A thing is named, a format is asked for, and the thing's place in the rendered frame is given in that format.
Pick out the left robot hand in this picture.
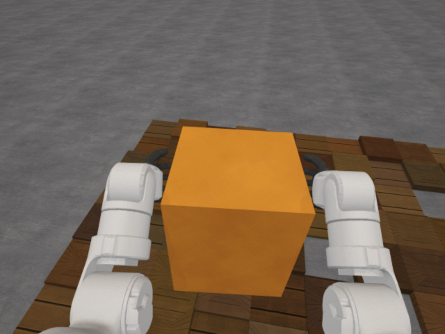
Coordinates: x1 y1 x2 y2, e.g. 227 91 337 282
143 149 172 202

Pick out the robot right forearm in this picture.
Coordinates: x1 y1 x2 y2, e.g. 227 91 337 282
312 170 411 334

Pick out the right robot hand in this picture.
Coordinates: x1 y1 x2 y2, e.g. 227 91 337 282
303 154 330 209

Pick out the carton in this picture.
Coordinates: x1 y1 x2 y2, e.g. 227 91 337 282
161 126 316 297

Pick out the robot right upper arm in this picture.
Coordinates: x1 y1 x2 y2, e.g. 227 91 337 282
322 282 410 334

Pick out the robot left forearm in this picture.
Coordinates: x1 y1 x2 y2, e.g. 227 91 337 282
70 162 163 323

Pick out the robot left upper arm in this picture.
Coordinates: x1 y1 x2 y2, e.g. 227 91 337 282
38 271 153 334

